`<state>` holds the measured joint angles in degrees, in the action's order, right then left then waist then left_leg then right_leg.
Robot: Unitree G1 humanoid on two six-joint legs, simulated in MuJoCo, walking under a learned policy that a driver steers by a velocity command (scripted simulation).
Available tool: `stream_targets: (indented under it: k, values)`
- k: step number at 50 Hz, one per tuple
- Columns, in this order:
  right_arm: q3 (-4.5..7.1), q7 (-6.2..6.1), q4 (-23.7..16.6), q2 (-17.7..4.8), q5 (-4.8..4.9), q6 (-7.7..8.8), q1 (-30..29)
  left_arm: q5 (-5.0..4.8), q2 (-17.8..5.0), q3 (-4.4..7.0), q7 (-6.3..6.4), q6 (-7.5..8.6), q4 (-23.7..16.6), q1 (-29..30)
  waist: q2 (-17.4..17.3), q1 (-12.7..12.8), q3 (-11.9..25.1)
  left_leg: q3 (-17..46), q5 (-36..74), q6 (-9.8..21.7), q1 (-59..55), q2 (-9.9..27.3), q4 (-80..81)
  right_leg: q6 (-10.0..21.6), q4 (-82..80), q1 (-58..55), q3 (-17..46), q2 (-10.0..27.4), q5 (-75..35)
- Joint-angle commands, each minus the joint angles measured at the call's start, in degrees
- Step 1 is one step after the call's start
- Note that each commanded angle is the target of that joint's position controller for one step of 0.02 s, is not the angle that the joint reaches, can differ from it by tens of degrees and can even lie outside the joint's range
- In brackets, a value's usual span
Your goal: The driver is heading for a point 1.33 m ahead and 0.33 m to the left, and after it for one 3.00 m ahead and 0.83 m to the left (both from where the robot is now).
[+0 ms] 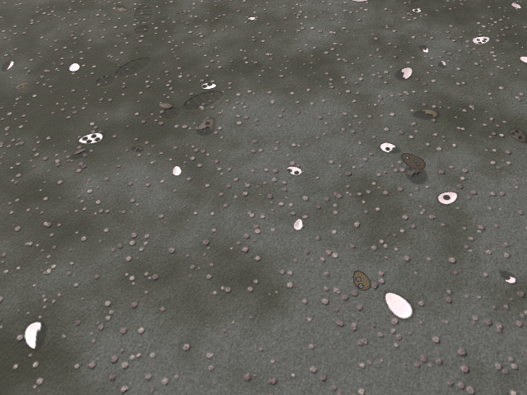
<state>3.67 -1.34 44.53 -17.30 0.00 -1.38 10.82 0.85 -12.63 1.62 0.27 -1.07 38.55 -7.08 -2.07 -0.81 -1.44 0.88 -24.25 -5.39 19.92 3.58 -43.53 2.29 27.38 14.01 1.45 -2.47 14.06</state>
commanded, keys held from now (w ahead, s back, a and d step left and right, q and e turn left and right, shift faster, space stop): no key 0.04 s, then w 0.82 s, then no key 0.14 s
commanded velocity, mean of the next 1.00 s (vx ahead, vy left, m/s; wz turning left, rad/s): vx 0.34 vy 0.00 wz -0.02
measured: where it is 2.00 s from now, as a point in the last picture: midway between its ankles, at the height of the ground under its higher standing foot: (258, 386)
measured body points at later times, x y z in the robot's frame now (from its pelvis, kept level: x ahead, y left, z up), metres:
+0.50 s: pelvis +0.09 +0.00 +0.01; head +0.11 -0.01 +0.46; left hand +0.08 +0.27 -0.11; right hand +0.26 -0.26 -0.10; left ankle +0.15 +0.16 -0.67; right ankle +0.01 -0.10 -0.74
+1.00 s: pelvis +0.35 +0.08 +0.01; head +0.37 +0.08 +0.46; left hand +0.51 +0.35 -0.10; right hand +0.40 -0.20 -0.11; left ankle +0.35 +0.15 -0.74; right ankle +0.46 -0.10 -0.67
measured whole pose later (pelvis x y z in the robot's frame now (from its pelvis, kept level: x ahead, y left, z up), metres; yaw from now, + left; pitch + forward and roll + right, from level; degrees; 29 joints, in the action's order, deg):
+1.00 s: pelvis +0.35 +0.08 +0.01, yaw +1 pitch +1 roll +1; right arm 2.7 1.5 48.3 -15.1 -0.6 5.1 17.9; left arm 0.2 -17.5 3.3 0.9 3.5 43.1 -9.2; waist 2.5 -2.7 -2.3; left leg -2.7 -8.3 4.3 8.3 -4.4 -15.9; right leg -1.2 52.8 37.5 2.7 6.6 8.4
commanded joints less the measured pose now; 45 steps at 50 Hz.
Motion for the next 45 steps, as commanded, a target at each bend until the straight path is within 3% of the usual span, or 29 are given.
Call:
stream_targets:
  k: [1,3,4,5,6,8,10,11,13,14,15,16,17,18,19,22,25,27,32,34,35,36,37,38,39,40,41,42,45]
  values:
    - [0.28,0.12,-2.9,-3.0,0.16,0.85,-0.2,-0.31,-7.8,1.99,0.2,0.41,-2.2,2.0,9.6,0.2,5.6,-0.5,6.0,0.6,-4.7,-0.4,11.2,9.7,-5.2,-4.6,11.1,13.1,-21.3]
    - [0.02,0.32,-1.8,-3.8,-1.15,1.19,2.2,-0.6,-6.6,1.48,0.04,0.72,-0.4,-0.3,6.7,-0.7,6.4,0.5,19.7,2.5,-13.8,0.2,20.6,5.4,-5.5,-0.9,10.2,10.2,-6.1]
    - [0.41,0.13,-2.0,-6.6,-1.14,1.11,2.7,0.17,-6.8,1.52,-0.21,0.94,0.1,-1.7,3.2,1.0,5.3,2.7,19.6,4.3,-15.1,2.6,19.2,3.1,-4.3,2.4,8.3,6.9,6.8]
    - [1.73,0.13,-0.6,-10.0,-0.09,1.0,2.9,-0.06,-7.0,1.83,-0.13,0.92,-0.3,-1.7,-3.3,2.2,3.0,2.2,0.0,7.4,-9.9,1.8,18.0,1.6,-3.1,4.3,3.2,2.2,15.9]
    - [1.52,0.25,-1.3,-8.2,0.14,1.33,2.8,-0.15,-8.5,2.01,0.11,0.98,-0.5,1.0,-3.4,-0.2,-0.1,4.8,-12.7,9.7,-4.3,2.0,21.8,0.5,1.1,4.4,1.2,0.8,19.5]
    - [1.09,-0.04,-1.0,-7.4,-0.4,2.43,4.0,-1.32,-6.9,2.24,0.38,1.83,-0.7,1.1,-8.4,-0.1,-3.6,13.1,-21.0,12.4,-2.3,6.8,28.4,0.3,9.0,7.9,-2.2,-0.4,17.9]
    - [1.41,-0.25,-0.4,-8.3,0.51,3.2,5.2,-1.78,-5.8,2.39,-0.17,3.14,-0.7,0.5,-11.6,0.0,-5.4,21.7,-22.4,16.0,-2.5,13.3,32.2,0.8,14.1,9.5,-3.3,0.6,11.5]
    - [1.39,-0.33,-0.7,-8.4,0.89,3.24,4.4,-2.09,-5.4,2.45,-0.57,3.81,-0.4,-0.2,-11.0,0.8,-5.6,21.3,-20.5,16.0,-1.5,13.5,32.2,1.8,12.3,7.7,-3.0,1.3,11.7]
    - [1.0,-0.02,-2.0,-7.4,1.57,3.03,0.2,-2.24,-4.7,2.67,-1.19,4.67,2.2,-5.5,-8.9,4.2,-4.8,13.9,-14.3,12.9,4.0,8.9,28.6,3.6,1.0,-4.5,-3.7,0.7,8.9]
    - [0.49,0.03,-2.7,-5.5,1.3,3.31,-1.2,-1.94,-6.4,3.45,-1.26,4.74,4.3,-9.7,-5.7,5.6,-3.1,9.4,-8.2,10.8,7.2,5.8,22.1,3.9,-1.1,-10.9,-0.6,2.3,5.8]
    - [-0.56,0.1,-4.6,-1.8,1.07,4.08,-2.9,-1.51,-10.8,4.72,-1.11,4.93,5.8,-15.5,6.1,6.6,-1.1,0.2,-1.8,6.7,14.9,-1.2,6.0,7.5,-8.3,-17.2,15.0,10.5,16.3]
    - [-0.44,-0.26,-7.4,-3.0,1.66,5.28,-5.2,-1.43,-15.3,5.73,-1.82,5.45,5.9,-19.5,16.3,8.4,-1.4,-0.9,-5.0,5.6,24.1,-4.3,-8.5,14.9,-17.4,-20.4,36.3,21.7,21.5]
    - [0.54,-0.21,-7.7,-5.6,2.61,6.09,-5.3,-0.97,-12.7,4.69,-1.71,6.22,6.0,-18.7,12.9,7.0,-3.5,3.4,-7.8,6.4,30.8,-1.9,-18.7,17.5,-18.1,-20.7,40.6,24.9,20.0]
    - [0.62,0.32,-6.8,-5.5,2.82,6.65,-3.2,-1.22,-10.4,3.88,-1.49,6.85,5.6,-17.3,9.6,5.3,-4.1,4.8,-3.3,7.8,33.3,0.1,-22.5,16.2,-17.2,-21.9,35.5,23.2,17.5]
    - [0.52,0.75,-6.0,-4.8,2.22,7.09,-2.3,-1.24,-9.9,3.66,-1.35,7.07,5.3,-16.0,7.4,4.4,-3.2,4.3,1.5,8.7,34.0,1.6,-22.6,14.0,-17.1,-22.4,29.8,21.1,14.3]
    - [0.25,2.47,-6.0,-3.1,1.17,7.26,-4.3,-0.97,-7.9,2.7,-0.97,6.12,5.4,-14.8,6.9,3.7,-2.9,1.8,10.9,7.7,29.4,3.6,-15.2,10.1,-19.0,-18.7,16.3,15.8,-3.5]
    - [-1.13,3.56,-7.9,0.3,0.83,6.94,-9.5,-1.49,-9.1,2.75,-0.14,5.37,6.3,-16.7,6.5,5.0,-2.8,-1.6,18.0,5.1,22.9,1.6,-2.3,9.2,-19.5,-14.4,7.7,12.7,-12.4]
    - [-1.65,4.05,-9.2,0.9,1.19,6.98,-12.9,-1.48,-11.1,3.1,0.24,5.17,6.8,-18.2,7.1,6.0,-3.4,-3.1,22.5,4.5,17.5,-0.3,5.5,8.8,-19.9,-11.3,5.4,12.4,-12.4]
    - [-0.73,4.67,-10.9,-2.8,1.65,6.94,-15.0,-2.35,-12.8,3.67,0.26,4.97,8.5,-19.2,8.1,4.1,-4.8,-1.8,23.4,7.7,12.1,-1.5,12.4,7.1,-18.1,-14.5,5.0,16.9,-18.0]
    - [0.57,4.23,-9.5,-5.4,1.23,6.82,-8.8,-2.07,-14.0,4.05,0.38,4.53,8.6,-17.9,8.8,-0.3,0.2,-3.8,21.1,10.2,2.5,-4.1,13.2,5.3,-9.1,-16.4,2.6,16.1,-36.9]
    - [1.84,3.61,-6.9,-7.4,1.2,6.52,0.0,-1.76,-13.5,3.82,0.54,4.15,8.5,-17.7,8.1,-4.6,5.7,-5.1,20.7,11.8,-9.3,-5.6,13.4,3.8,1.3,-13.6,0.4,13.7,-43.2]
    - [2.82,2.83,-4.6,-10.1,0.94,6.09,10.4,-0.76,-11.8,3.0,0.8,4.05,7.4,-17.7,4.6,-8.8,13.1,3.2,18.8,14.5,-26.7,1.8,11.0,1.9,17.3,-2.1,-0.6,11.4,-31.1]
    - [3.6,3.01,-3.5,-15.7,-0.28,6.04,13.8,-1.04,-3.0,0.65,0.47,4.99,5.8,-25.2,-13.3,-4.1,22.0,33.5,1.3,23.5,-43.5,17.1,18.9,-2.0,40.3,18.4,-0.7,0.2,8.5]
    - [2.3,3.2,-3.7,-10.5,0.37,6.18,13.1,-2.33,-7.9,1.56,0.14,6.31,6.8,-22.8,-12.1,-5.8,22.5,45.4,-8.2,23.5,-41.9,18.0,28.3,-1.5,48.1,24.8,7.3,0.5,17.6]
    - [1.44,3.03,-3.8,-8.0,0.59,6.29,8.5,-3.91,-11.5,2.74,-0.18,6.83,5.0,-16.5,-8.4,-5.0,11.9,36.3,-6.6,20.8,-34.2,16.6,28.9,-1.0,50.1,29.9,5.8,3.7,13.7]
    - [1.04,3.0,-4.2,-6.8,0.48,6.35,4.9,-3.64,-11.4,2.56,0.0,7.17,4.1,-12.9,-3.0,-3.4,7.0,28.3,0.9,19.4,-25.6,14.3,29.3,-0.4,47.6,28.1,4.1,6.7,8.3]
    - [0.81,3.19,-4.2,-5.7,-0.14,6.55,2.1,-2.52,-10.7,2.68,0.24,7.17,4.0,-11.4,-0.9,-1.4,4.2,22.8,7.6,18.7,-18.4,11.9,30.3,-0.5,44.2,25.7,3.5,8.6,4.6]
    - [0.45,3.33,-4.4,-4.4,-0.9,6.95,0.5,-1.97,-10.1,2.85,0.28,6.61,4.4,-12.5,-2.0,0.7,3.6,19.0,11.8,18.4,-13.7,10.0,31.9,-0.4,42.0,22.0,4.1,10.3,1.9]
    - [0.44,3.45,-3.1,-4.1,-0.56,8.17,-0.5,-1.46,-8.0,2.62,0.61,4.71,5.3,-13.9,-2.1,3.1,2.2,11.7,28.6,19.8,-7.2,8.7,34.4,-2.1,37.4,17.7,2.9,10.6,0.7]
